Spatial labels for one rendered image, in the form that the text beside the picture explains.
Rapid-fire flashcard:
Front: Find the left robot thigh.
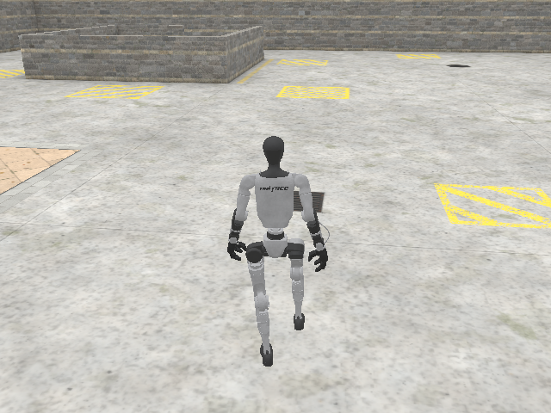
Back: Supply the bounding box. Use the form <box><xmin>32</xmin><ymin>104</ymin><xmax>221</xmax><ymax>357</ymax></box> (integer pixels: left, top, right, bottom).
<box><xmin>245</xmin><ymin>241</ymin><xmax>269</xmax><ymax>311</ymax></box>

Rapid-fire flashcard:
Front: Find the robot left forearm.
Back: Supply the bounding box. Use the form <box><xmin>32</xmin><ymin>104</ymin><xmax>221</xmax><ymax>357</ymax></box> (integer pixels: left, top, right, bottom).
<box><xmin>228</xmin><ymin>208</ymin><xmax>244</xmax><ymax>243</ymax></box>

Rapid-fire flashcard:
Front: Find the right robot shin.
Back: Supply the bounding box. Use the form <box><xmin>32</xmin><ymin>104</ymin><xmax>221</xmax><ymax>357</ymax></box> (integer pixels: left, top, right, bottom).
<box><xmin>292</xmin><ymin>267</ymin><xmax>304</xmax><ymax>319</ymax></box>

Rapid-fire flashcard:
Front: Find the right robot upper arm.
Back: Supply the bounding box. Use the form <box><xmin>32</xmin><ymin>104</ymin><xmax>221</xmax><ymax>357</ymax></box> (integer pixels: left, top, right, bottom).
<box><xmin>292</xmin><ymin>173</ymin><xmax>315</xmax><ymax>222</ymax></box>

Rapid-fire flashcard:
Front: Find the robot right forearm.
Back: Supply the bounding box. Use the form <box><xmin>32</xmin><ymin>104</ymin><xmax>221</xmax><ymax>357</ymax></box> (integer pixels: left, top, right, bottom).
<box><xmin>306</xmin><ymin>209</ymin><xmax>325</xmax><ymax>251</ymax></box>

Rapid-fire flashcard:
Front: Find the left robot upper arm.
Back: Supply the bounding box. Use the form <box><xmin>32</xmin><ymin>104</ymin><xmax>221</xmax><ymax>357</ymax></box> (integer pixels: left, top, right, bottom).
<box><xmin>235</xmin><ymin>174</ymin><xmax>257</xmax><ymax>221</ymax></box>

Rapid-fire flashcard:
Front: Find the left robot hand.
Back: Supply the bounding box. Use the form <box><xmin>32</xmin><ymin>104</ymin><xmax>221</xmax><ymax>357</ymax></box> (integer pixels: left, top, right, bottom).
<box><xmin>227</xmin><ymin>241</ymin><xmax>246</xmax><ymax>261</ymax></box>

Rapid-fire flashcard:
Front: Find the right robot hand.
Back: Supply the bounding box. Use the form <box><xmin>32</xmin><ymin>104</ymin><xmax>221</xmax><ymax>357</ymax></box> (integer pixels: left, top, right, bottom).
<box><xmin>308</xmin><ymin>248</ymin><xmax>328</xmax><ymax>272</ymax></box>

